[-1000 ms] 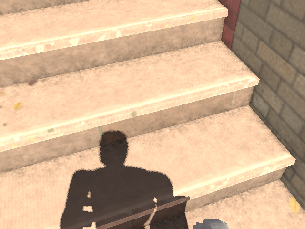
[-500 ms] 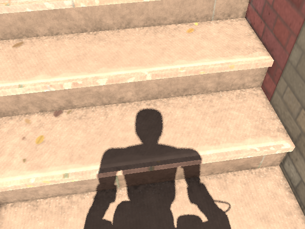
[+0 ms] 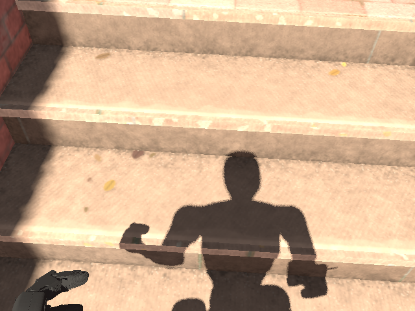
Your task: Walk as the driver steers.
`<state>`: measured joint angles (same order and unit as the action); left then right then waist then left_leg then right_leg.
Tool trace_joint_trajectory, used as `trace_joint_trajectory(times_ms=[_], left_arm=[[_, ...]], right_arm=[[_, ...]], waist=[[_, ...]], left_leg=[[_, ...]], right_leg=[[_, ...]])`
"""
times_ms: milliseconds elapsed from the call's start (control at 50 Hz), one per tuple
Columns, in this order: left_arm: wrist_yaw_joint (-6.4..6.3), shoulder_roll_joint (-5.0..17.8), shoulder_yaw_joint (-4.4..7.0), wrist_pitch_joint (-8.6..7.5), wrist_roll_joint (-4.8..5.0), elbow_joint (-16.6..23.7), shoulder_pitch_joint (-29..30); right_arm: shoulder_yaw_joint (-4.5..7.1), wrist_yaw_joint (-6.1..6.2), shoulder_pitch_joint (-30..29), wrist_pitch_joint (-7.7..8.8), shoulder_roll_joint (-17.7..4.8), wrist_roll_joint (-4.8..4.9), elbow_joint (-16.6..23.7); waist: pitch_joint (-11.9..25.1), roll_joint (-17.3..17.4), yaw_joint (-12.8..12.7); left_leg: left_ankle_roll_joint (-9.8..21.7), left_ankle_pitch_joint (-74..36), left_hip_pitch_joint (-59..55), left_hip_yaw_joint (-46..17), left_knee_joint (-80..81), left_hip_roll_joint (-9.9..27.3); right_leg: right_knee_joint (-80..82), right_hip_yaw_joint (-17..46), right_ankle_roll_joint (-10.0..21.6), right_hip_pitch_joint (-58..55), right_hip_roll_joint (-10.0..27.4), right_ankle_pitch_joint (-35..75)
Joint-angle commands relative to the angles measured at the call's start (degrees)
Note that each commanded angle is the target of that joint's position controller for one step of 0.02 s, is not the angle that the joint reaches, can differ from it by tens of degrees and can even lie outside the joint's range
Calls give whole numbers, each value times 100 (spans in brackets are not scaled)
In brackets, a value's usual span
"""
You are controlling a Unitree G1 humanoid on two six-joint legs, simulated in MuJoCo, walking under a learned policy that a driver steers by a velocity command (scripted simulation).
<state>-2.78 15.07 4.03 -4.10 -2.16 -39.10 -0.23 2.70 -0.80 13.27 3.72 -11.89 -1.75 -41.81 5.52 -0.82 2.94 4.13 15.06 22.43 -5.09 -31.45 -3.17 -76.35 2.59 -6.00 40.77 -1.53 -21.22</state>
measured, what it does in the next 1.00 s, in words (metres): steps on the spot: right foot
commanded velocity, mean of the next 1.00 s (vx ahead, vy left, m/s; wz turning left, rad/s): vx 0.00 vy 0.00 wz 0.11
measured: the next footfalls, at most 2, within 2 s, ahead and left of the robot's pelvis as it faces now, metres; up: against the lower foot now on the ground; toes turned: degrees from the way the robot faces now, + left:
right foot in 0.14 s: +0.04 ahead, -0.13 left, +0.00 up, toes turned +0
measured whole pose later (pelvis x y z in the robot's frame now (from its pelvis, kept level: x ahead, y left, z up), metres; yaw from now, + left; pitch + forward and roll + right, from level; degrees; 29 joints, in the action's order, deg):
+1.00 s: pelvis +0.03 -0.03 -0.01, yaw +2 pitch +3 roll +0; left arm 5.6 9.4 0.7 -3.9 -0.5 -44.1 -11.2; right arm 2.0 -3.1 8.3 2.7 -11.3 0.0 -46.0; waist 0.9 0.6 0.8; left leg -0.9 19.2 17.8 -6.0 -34.2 -1.6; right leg -33.9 -2.2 1.3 16.7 -0.3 -20.0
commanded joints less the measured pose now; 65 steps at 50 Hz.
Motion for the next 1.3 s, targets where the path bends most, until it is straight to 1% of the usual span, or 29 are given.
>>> trace_joint_trajectory(times_ms=[20, 40, 60, 80, 100, 120, 140, 160, 180, 200, 220, 240, 260, 280, 300, 340, 360, 420, 480, 540, 560, 580, 640, 720, 800, 820, 900, 1120, 1300], left_arm=[[145, 252, 21, -20, -47, 130, -516], [253, 102, -53, 17, -56, 189, -517], [354, -30, -121, 34, -17, 288, -417], [445, -70, -149, -2, 80, 303, -424], [509, -112, -180, -53, 205, 297, -584], [541, -111, -193, -101, 324, 298, -539], [510, -4, -177, -164, 290, 381, -525], [498, 666, -125, -289, 294, 508, -319], [686, 214, -310, -328, 320, 621, 456], [848, -54, -355, -277, 424, 550, 405], [972, -160, -359, -253, 436, 437, 306], [1004, -86, -325, -229, 421, 412, 117], [978, 78, -270, -219, 388, 319, -40], [927, 98, -259, -224, 315, 282, -129], [855, 73, -245, -260, 263, 289, -299], [789, -25, -263, -276, 296, 258, -356], [789, -95, -273, -271, 303, 261, -345], [795, -197, -265, -237, 274, 278, -395], [761, -202, -221, -213, 218, 323, -456], [759, -240, -207, -178, 205, 349, -495], [793, -275, -230, -148, 195, 318, -414], [813, -281, -226, -130, 182, 313, -464], [823, -208, -199, -113, 167, 259, -549], [832, -191, -192, -78, 170, 193, -623], [826, -150, -186, -60, 169, 103, -749], [851, -250, -230, -72, 164, 117, -647], [841, -122, -217, -75, 172, -36, -887], [822, -60, -267, -52, 180, -299, -1186], [828, -13, -305, -28, 172, -479, -1358]], right_arm=[[105, 35, -895, 237, -835, 111, 934], [104, 80, -1101, 229, -897, 139, 1002], [117, 105, -1034, 182, -922, 143, 921], [107, 83, -950, 151, -908, 143, 862], [74, 5, -981, 113, -859, 166, 765], [58, -95, -585, 59, -810, 261, 508], [-16, -157, -74, 33, -517, 251, 298], [-64, -178, 519, 13, -152, 300, 341], [-99, -232, 472, 3, -145, 165, 301], [-55, -252, 12, -115, -314, 162, 256], [-46, -266, -279, -197, -338, 169, 276], [5, -263, -438, -231, -475, 161, 234], [19, -208, -579, -227, -537, 147, 320], [15, -168, -693, -186, -540, 172, 340], [-18, -107, -902, -147, -498, 191, 392], [-13, -26, -950, -88, -447, 202, 376], [-14, -18, -893, -73, -416, 195, 329], [-2, -39, -750, -58, -392, 177, 213], [1, -58, -747, -29, -397, 182, 202], [-2, -84, -739, -31, -413, 192, 184], [10, -115, -620, -16, -400, 196, 130], [15, -136, -625, -16, -426, 197, 111], [26, -159, -660, -27, -456, 188, 95], [9, -205, -671, -30, -428, 171, 55], [17, -229, -649, -41, -450, 173, -9], [23, -224, -563, -29, -482, 178, -39], [50, -217, -611, -24, -495, 174, -31], [99, -208, -576, -37, -528, 178, -162], [111, -202, -482, -73, -554, 174, -348]], waist=[[408, 427, -444], [366, 447, -471], [291, 599, -362], [270, 595, -300], [301, 571, -385], [291, 508, -324], [492, 414, -241], [867, -671, 300], [932, -467, 620], [583, 75, 510], [126, -58, 277], [-69, -286, 77], [-95, -279, 7], [-57, -162, -66], [-10, -158, -199], [73, -191, -168], [51, -211, -139], [11, -194, -114], [77, -139, -133], [104, -70, -138], [97, -50, -66], [60, -1, -107], [70, 35, -137], [94, 109, -135], [69, 134, -130], [76, 54, -140], [56, 119, -177], [-85, 108, -202], [-177, 59, -217]], left_leg=[[1096, -2398, -153, -1233, 526, 1232], [919, -2325, 310, -1014, 508, 1033], [876, -2045, 335, -1064, 449, 1012], [889, -1757, 153, -1296, 315, 1143], [955, -1731, 66, -1438, 182, 1265], [897, -1470, -196, -1505, 190, 1211], [547, -960, -121, -1543, -170, 996], [-302, 88, 204, -567, -1052, 93], [-863, 439, 322, -313, -615, 322], [-1017, 147, -339, -234, -420, 461], [-926, 94, -115, -163, -373, 328], [-826, 174, 212, -186, -329, 267], [-739, 92, 323, -176, -309, 293], [-691, -15, 357, -176, -234, 332], [-656, -59, 465, -230, -220, 357], [-671, -209, 463, -231, -217, 458], [-675, -274, 428, -218, -183, 481], [-613, -429, 387, -115, -94, 473], [-521, -644, 397, -79, -63, 476], [-452, -835, 321, -108, -6, 489], [-458, -820, 255, -91, 70, 495], [-440, -808, 257, -103, 106, 472], [-398, -837, 219, -115, 169, 449], [-343, -948, 111, -117, 204, 448], [-319, -971, -15, -98, 216, 437], [-310, -1043, -21, -106, 233, 431], [-275, -1100, -158, -68, 200, 392], [-241, -1043, -258, -16, 285, 318], [-251, -966, -252, 45, 412, 274]], right_leg=[[867, -249, -168, -484, 243, 151], [1492, -459, -103, -1179, 222, -64], [2219, -513, -3, -1424, 215, -294], [2967, -482, 57, -1589, 229, -29], [3875, -526, 132, -1967, 215, 762], [4738, -575, 252, -2198, 146, 1149], [4964, -192, 575, -2778, 465, 1869], [4817, 1049, 1829, -3335, 1396, 4570], [4688, 1647, 2226, -3090, 1656, 3997], [4897, 1295, 1710, -2381, 1320, 2257], [5026, 813, 1199, -2247, 989, 1238], [5132, 741, 1015, -2446, 908, 738], [5226, 814, 1014, -2598, 985, 612], [5238, 804, 1043, -2768, 1041, 604], [5232, 826, 1119, -3006, 1101, 764], [5197, 849, 1296, -3217, 1213, 1127], [5178, 794, 1317, -3241, 1195, 1243], [5077, 534, 1278, -3365, 1045, 1579], [4914, 355, 1281, -3543, 942, 2073], [4803, 216, 1221, -3568, 815, 2250], [4752, 123, 1180, -3486, 752, 2166], [4726, 65, 1134, -3469, 683, 2108], [4672, -37, 1077, -3470, 576, 2081], [4620, -116, 1031, -3433, 482, 2107], [4645, -158, 995, -3331, 429, 2010], [4554, -216, 926, -3325, 402, 2125], [4552, -241, 911, -3174, 389, 2020], [4629, -286, 863, -3052, 367, 1757], [4732, -309, 843, -3131, 363, 1719]])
